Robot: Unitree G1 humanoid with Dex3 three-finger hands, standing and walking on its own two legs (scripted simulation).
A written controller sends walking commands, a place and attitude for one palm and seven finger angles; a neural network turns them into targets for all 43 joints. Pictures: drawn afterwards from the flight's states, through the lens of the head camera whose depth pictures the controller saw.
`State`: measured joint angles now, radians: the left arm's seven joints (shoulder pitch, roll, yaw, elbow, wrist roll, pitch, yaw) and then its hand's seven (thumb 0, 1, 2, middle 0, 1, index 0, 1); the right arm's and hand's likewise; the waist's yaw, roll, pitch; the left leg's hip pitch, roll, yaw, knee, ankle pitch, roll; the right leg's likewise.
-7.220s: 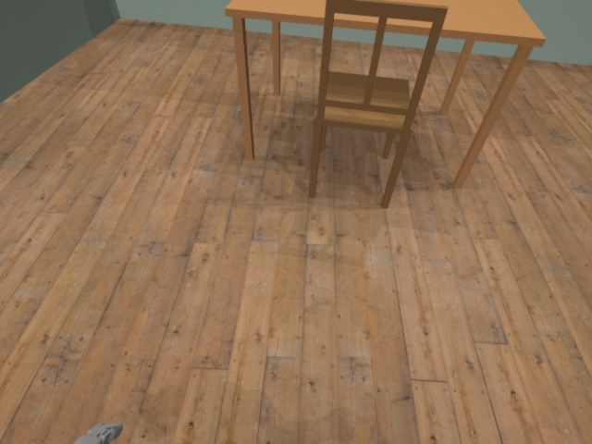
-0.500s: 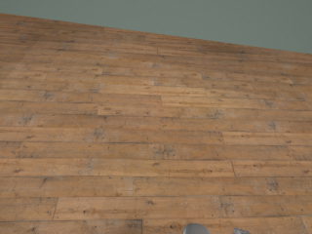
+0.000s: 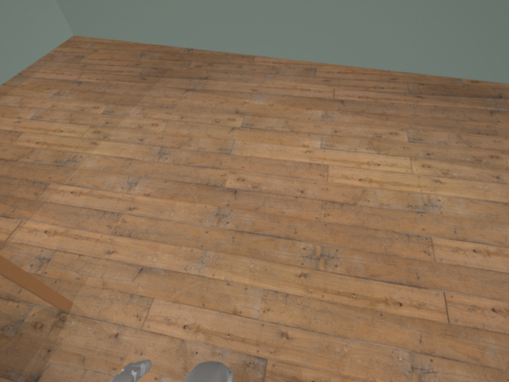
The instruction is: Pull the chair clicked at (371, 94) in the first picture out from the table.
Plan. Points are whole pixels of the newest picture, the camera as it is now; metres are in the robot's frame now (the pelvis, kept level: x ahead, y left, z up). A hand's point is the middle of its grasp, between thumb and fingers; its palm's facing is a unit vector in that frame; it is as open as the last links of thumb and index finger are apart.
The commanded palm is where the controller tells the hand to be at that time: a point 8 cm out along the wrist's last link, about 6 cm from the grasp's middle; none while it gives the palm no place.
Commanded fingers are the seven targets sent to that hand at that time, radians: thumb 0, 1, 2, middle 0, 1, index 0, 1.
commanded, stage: turn to face it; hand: left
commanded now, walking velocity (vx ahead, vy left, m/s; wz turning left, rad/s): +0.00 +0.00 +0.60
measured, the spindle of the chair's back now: out of the picture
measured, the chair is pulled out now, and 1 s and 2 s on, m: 0.00 0.00 0.00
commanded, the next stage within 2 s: take the last steps up to it in 1.92 s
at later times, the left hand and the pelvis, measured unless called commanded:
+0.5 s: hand out of the picture +0.01 +0.30 -0.18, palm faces +0.33 -0.91 -0.25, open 7.4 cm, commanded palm none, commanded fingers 0.00 0.90 0.90 -0.20 -0.30 -0.20 -0.30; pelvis +0.01 +0.07 +0.00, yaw +17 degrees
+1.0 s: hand out of the picture +0.03 +0.25 -0.14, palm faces +0.55 -0.79 -0.29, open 7.4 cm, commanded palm none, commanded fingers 0.00 0.90 0.90 -0.20 -0.30 -0.20 -0.30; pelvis +0.04 +0.02 +0.00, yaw +37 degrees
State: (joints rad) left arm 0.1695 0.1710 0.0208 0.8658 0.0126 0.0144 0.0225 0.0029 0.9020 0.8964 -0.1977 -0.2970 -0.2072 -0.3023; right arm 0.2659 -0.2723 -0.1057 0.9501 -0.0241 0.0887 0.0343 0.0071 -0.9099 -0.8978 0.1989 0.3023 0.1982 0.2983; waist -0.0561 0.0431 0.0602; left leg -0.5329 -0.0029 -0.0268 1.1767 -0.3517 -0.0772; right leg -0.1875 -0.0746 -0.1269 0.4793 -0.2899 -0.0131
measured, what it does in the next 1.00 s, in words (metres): steps on the spot, turning left: left foot, then right foot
